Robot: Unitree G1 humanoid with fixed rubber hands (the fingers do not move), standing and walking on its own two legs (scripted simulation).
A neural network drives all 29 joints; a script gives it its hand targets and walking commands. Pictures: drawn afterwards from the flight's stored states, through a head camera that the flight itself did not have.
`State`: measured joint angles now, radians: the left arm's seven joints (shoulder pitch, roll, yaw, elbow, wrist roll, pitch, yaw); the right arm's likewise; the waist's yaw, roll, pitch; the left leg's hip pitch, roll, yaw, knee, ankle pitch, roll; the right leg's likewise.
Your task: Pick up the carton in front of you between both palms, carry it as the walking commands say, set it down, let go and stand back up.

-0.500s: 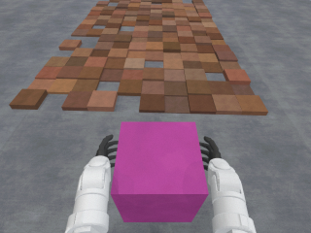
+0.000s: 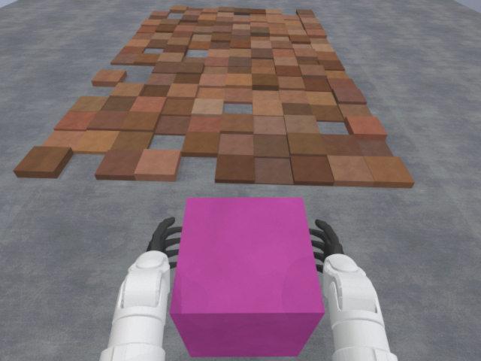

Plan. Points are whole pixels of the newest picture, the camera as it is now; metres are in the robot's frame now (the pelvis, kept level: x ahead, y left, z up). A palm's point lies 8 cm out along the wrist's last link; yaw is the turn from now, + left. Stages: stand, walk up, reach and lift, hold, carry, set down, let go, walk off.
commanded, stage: reach and lift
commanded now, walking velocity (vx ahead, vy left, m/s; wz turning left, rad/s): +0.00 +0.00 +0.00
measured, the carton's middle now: (244, 280) +0.29 +0.00 -0.05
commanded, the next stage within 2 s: hold in 0.20 s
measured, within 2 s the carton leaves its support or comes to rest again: neither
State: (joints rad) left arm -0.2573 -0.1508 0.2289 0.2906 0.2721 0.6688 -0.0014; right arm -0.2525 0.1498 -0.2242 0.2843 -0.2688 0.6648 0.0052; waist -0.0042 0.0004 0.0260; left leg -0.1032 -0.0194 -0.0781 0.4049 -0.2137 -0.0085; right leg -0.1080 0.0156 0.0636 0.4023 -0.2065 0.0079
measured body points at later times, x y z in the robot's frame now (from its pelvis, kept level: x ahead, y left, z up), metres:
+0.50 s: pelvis -0.01 +0.00 +0.00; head -0.05 +0.00 +0.45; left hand +0.28 +0.15 +0.04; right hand +0.28 -0.15 +0.04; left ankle +0.01 +0.13 -0.74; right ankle +0.01 -0.13 -0.74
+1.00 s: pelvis -0.01 +0.00 +0.00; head -0.05 +0.00 +0.45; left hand +0.29 +0.15 +0.04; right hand +0.29 -0.15 +0.04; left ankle +0.01 +0.13 -0.74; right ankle +0.01 -0.13 -0.74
